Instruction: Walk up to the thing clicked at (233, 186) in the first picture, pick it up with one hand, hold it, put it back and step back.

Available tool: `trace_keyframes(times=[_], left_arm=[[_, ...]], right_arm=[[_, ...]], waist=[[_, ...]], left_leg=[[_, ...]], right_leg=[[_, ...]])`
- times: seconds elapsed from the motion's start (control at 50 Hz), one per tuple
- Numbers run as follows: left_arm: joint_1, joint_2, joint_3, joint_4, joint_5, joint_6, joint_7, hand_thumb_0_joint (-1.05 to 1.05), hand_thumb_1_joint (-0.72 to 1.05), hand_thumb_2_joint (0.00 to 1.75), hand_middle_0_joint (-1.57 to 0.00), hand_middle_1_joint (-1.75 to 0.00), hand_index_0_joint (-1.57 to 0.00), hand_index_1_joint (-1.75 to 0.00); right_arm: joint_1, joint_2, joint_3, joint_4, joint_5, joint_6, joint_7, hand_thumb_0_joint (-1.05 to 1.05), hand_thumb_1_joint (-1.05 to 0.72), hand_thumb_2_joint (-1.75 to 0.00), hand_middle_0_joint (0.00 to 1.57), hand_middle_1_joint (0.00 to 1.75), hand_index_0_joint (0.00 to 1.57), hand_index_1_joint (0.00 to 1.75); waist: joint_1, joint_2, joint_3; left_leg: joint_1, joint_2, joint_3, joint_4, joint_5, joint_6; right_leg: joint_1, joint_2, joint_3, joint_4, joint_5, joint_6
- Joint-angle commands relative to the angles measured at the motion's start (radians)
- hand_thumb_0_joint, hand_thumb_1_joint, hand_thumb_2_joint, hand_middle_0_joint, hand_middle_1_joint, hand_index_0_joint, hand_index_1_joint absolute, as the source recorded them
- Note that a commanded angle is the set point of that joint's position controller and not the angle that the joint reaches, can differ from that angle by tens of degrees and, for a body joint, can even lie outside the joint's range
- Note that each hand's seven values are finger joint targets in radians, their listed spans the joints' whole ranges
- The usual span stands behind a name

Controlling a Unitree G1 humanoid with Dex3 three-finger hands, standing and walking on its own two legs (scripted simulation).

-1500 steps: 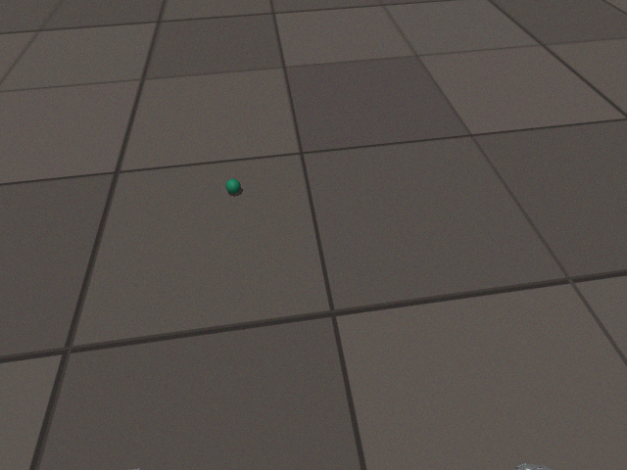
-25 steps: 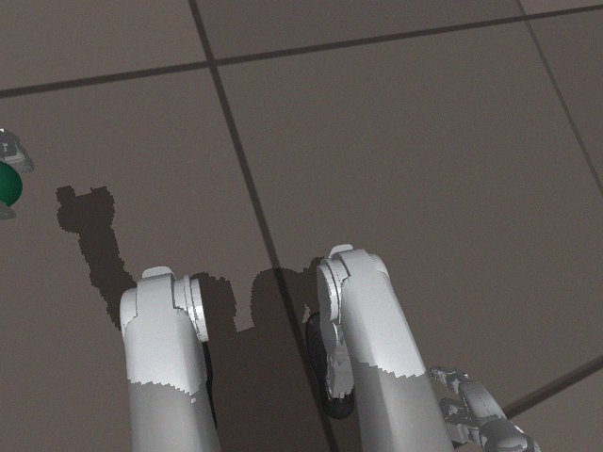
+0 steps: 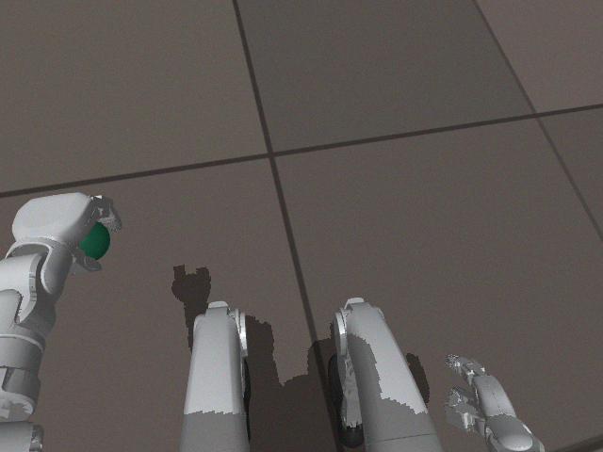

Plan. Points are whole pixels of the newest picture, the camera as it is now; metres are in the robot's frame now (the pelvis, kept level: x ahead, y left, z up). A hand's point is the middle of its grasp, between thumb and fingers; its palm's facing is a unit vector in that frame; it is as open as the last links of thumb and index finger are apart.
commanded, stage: lift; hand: left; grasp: from above
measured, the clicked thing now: (83, 240) +0.40 +0.32 -0.11
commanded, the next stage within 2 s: hold in 0.78 s
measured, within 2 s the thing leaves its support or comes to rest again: neither
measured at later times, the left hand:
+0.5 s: hand (48, 218) +0.35 +0.26 +0.08, palm faces -0.45 -0.10 -0.89, open 7.5 cm
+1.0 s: hand (34, 157) +0.38 +0.24 +0.15, palm faces -0.45 -0.10 -0.89, open 7.5 cm
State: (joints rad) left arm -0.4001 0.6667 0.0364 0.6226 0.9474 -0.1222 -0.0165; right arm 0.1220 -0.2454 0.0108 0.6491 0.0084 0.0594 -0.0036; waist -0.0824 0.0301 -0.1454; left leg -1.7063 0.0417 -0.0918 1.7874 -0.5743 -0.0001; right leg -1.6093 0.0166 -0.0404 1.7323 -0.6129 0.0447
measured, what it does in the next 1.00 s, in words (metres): rises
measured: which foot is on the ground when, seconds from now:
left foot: down 0.00-1.00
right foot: down 0.00-1.00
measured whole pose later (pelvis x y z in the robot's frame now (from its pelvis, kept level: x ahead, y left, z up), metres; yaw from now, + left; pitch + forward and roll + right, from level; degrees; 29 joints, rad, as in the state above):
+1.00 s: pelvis +0.08 +0.00 +0.22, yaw +2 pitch +8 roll -1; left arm -0.32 0.39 -0.20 0.84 0.98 0.02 0.11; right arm 0.25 -0.24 -0.04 0.76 0.04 -0.02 -0.04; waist -0.04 0.03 -0.08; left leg -0.57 0.04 0.02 0.76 -0.34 -0.01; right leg -0.53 -0.01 0.03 0.74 -0.36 0.03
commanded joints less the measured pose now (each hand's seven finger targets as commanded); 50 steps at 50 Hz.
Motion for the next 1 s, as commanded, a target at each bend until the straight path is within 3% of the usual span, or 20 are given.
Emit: trace_keyframes(times=[0.0,0.04,0.06,0.08,0.16,0.2,0.24,0.28,0.32,0.36,0.4,0.44,0.48,0.5,0.54,0.64,0.76,0.82,0.88,0.98], left_arm=[[-0.225,0.281,0.115,-0.215,-0.009,0.028,0.065,0.00,0.79,0.52,-0.84,-0.93,-1.02,-0.75],[-0.236,0.217,0.061,-0.209,-0.005,0.035,0.066,0.00,0.80,0.52,-0.85,-0.94,-1.02,-0.76],[-0.221,0.219,0.069,-0.183,-0.006,0.038,0.070,0.00,0.81,0.52,-0.84,-0.96,-1.02,-0.77],[-0.217,0.184,0.039,-0.169,0.000,0.039,0.072,0.00,0.82,0.51,-0.85,-0.95,-1.03,-0.76],[-0.205,0.165,0.026,-0.107,0.007,0.043,0.090,0.00,0.83,0.50,-0.84,-0.96,-1.03,-0.77],[-0.225,0.111,-0.017,-0.096,0.010,0.041,0.100,0.00,0.84,0.50,-0.84,-0.99,-1.04,-0.79],[-0.222,0.114,-0.012,-0.070,0.020,0.040,0.113,0.00,0.82,0.50,-0.84,-0.99,-1.03,-0.79],[-0.224,0.080,-0.044,-0.047,0.029,0.038,0.127,0.00,0.80,0.46,-0.81,-0.99,-1.01,-0.78],[-0.239,0.085,-0.032,-0.040,0.038,0.040,0.150,0.00,0.79,0.46,-0.79,-1.00,-1.00,-0.79],[-0.262,0.039,-0.073,-0.013,0.047,0.049,0.170,0.00,0.79,0.48,-0.80,-1.01,-1.00,-0.80],[-0.250,0.064,-0.052,0.018,0.055,0.061,0.191,0.00,0.79,0.49,-0.80,-1.02,-1.00,-0.81],[-0.274,0.032,-0.080,0.034,0.057,0.074,0.201,0.00,0.78,0.48,-0.79,-1.02,-1.00,-0.81],[-0.272,0.046,-0.069,0.037,0.056,0.090,0.212,0.00,0.78,0.49,-0.80,-1.01,-1.00,-0.81],[-0.277,0.019,-0.095,0.049,0.053,0.097,0.210,0.00,0.77,0.49,-0.80,-1.00,-1.00,-0.80],[-0.250,0.018,-0.084,0.073,0.048,0.112,0.213,0.00,0.75,0.50,-0.79,-1.00,-0.98,-0.81],[-0.244,-0.033,-0.126,0.079,0.034,0.133,0.196,0.00,0.70,0.49,-0.78,-0.94,-0.96,-0.76],[-0.259,-0.033,-0.125,0.046,0.030,0.132,0.189,0.00,0.70,0.45,-0.77,-0.95,-0.96,-0.75],[-0.269,-0.041,-0.133,0.032,0.034,0.132,0.188,0.00,0.70,0.48,-0.79,-0.94,-0.97,-0.75],[-0.260,-0.065,-0.145,0.033,0.028,0.136,0.185,0.00,0.69,0.44,-0.75,-0.95,-0.94,-0.75],[-0.261,-0.048,-0.144,0.019,0.042,0.143,0.170,0.00,0.68,0.42,-0.74,-0.93,-0.94,-0.72]], right_arm=[[0.092,-0.187,-0.073,-0.058,0.012,-0.040,-0.032,0.00,-0.89,-0.89,0.20,0.30,0.20,0.30],[0.088,-0.178,-0.070,-0.052,0.014,-0.050,-0.040,0.00,-0.89,-0.89,0.20,0.30,0.20,0.30],[0.088,-0.179,-0.071,-0.044,0.017,-0.057,-0.045,0.00,-0.89,-0.89,0.20,0.30,0.20,0.30],[0.085,-0.173,-0.068,-0.039,0.018,-0.064,-0.047,0.00,-0.89,-0.89,0.20,0.30,0.20,0.30],[0.086,-0.170,-0.068,-0.031,0.021,-0.091,-0.054,0.00,-0.89,-0.89,0.20,0.30,0.20,0.30],[0.089,-0.159,-0.065,-0.030,0.023,-0.103,-0.054,0.00,-0.89,-0.89,0.20,0.30,0.20,0.30],[0.099,-0.159,-0.071,-0.024,0.024,-0.114,-0.057,0.00,-0.89,-0.90,0.20,0.30,0.20,0.30],[0.108,-0.152,-0.072,-0.019,0.025,-0.122,-0.056,0.00,-0.89,-0.90,0.20,0.30,0.20,0.30],[0.118,-0.149,-0.074,-0.011,0.024,-0.128,-0.056,0.00,-0.89,-0.90,0.20,0.30,0.20,0.30],[0.130,-0.145,-0.072,-0.011,0.026,-0.132,-0.053,0.00,-0.90,-0.90,0.20,0.30,0.20,0.30],[0.140,-0.152,-0.079,0.003,0.027,-0.132,-0.053,0.00,-0.89,-0.90,0.20,0.30,0.20,0.30],[0.147,-0.146,-0.080,0.012,0.022,-0.134,-0.052,0.00,-0.89,-0.90,0.20,0.30,0.20,0.30],[0.147,-0.151,-0.085,0.010,0.024,-0.134,-0.053,0.00,-0.89,-0.90,0.20,0.30,0.20,0.30],[0.145,-0.146,-0.082,0.010,0.026,-0.134,-0.052,0.00,-0.89,-0.90,0.20,0.30,0.20,0.30],[0.148,-0.145,-0.085,0.014,0.025,-0.134,-0.051,0.00,-0.89,-0.90,0.20,0.30,0.20,0.30],[0.145,-0.138,-0.089,0.011,0.026,-0.130,-0.050,0.00,-0.90,-0.90,0.20,0.30,0.20,0.30],[0.136,-0.140,-0.093,0.004,0.030,-0.127,-0.051,0.00,-0.89,-0.89,0.20,0.30,0.20,0.30],[0.137,-0.140,-0.094,0.007,0.030,-0.123,-0.053,0.00,-0.90,-0.89,0.20,0.30,0.20,0.30],[0.133,-0.142,-0.096,0.010,0.031,-0.120,-0.051,0.00,-0.89,-0.89,0.20,0.30,0.20,0.30],[0.117,-0.146,-0.101,0.008,0.034,-0.108,-0.051,0.00,-0.89,-0.89,0.20,0.30,0.20,0.30]], waist=[[0.015,0.186,-0.550],[-0.002,0.181,-0.489],[0.001,0.170,-0.443],[-0.007,0.154,-0.406],[0.005,0.131,-0.355],[-0.008,0.121,-0.325],[-0.001,0.114,-0.330],[-0.003,0.100,-0.318],[0.010,0.095,-0.323],[-0.001,0.084,-0.306],[0.011,0.082,-0.291],[0.011,0.079,-0.291],[0.024,0.070,-0.303],[0.019,0.069,-0.290],[0.030,0.060,-0.272],[0.030,0.040,-0.243],[0.033,0.046,-0.219],[0.039,0.026,-0.246],[0.031,0.034,-0.219],[0.045,0.024,-0.231]], left_leg=[[0.651,-0.006,0.009,-0.414,0.057,0.022],[0.687,-0.003,0.003,-0.484,0.014,0.019],[0.696,0.000,-0.004,-0.518,-0.005,0.017],[0.706,-0.001,-0.002,-0.543,-0.014,0.017],[0.774,-0.004,0.001,-0.639,-0.015,0.013],[0.797,-0.010,0.015,-0.675,-0.011,0.012],[0.849,-0.017,0.033,-0.703,0.026,0.009],[0.886,-0.022,0.042,-0.731,0.066,0.007],[0.926,-0.025,0.050,-0.766,0.099,0.006],[0.970,-0.031,0.064,-0.794,0.136,0.005],[1.004,-0.029,0.067,-0.830,0.165,0.003],[1.043,-0.028,0.069,-0.862,0.198,0.001],[1.082,-0.032,0.074,-0.886,0.244,0.001],[1.100,-0.033,0.079,-0.899,0.262,0.001],[1.123,-0.032,0.071,-0.938,0.278,-0.002],[1.187,-0.038,0.081,-1.000,0.324,-0.002],[1.276,-0.037,0.084,-1.081,0.338,-0.007],[1.320,-0.042,0.090,-1.088,0.425,-0.004],[1.358,-0.040,0.096,-1.118,0.442,-0.008],[1.405,-0.049,0.109,-1.144,0.509,-0.005]], right_leg=[[0.349,0.026,-0.026,-0.341,0.123,-0.060],[0.386,0.030,-0.024,-0.397,0.105,-0.061],[0.400,0.030,-0.021,-0.422,0.092,-0.059],[0.420,0.030,-0.020,-0.452,0.086,-0.059],[0.521,0.031,-0.006,-0.555,0.077,-0.059],[0.567,0.030,0.009,-0.616,0.072,-0.060],[0.620,0.030,0.023,-0.670,0.087,-0.061],[0.663,0.031,0.029,-0.715,0.109,-0.061],[0.719,0.031,0.036,-0.755,0.134,-0.060],[0.750,0.033,0.039,-0.793,0.159,-0.060],[0.784,0.033,0.042,-0.827,0.189,-0.060],[0.830,0.032,0.043,-0.854,0.226,-0.058],[0.880,0.030,0.046,-0.883,0.272,-0.056],[0.898,0.030,0.049,-0.899,0.292,-0.054],[0.933,0.031,0.045,-0.920,0.301,-0.056],[1.012,0.029,0.053,-0.986,0.351,-0.052],[1.065,0.029,0.051,-1.053,0.352,-0.054],[1.124,0.026,0.058,-1.072,0.440,-0.049],[1.130,0.025,0.052,-1.091,0.448,-0.051],[1.201,0.022,0.059,-1.127,0.519,-0.045]])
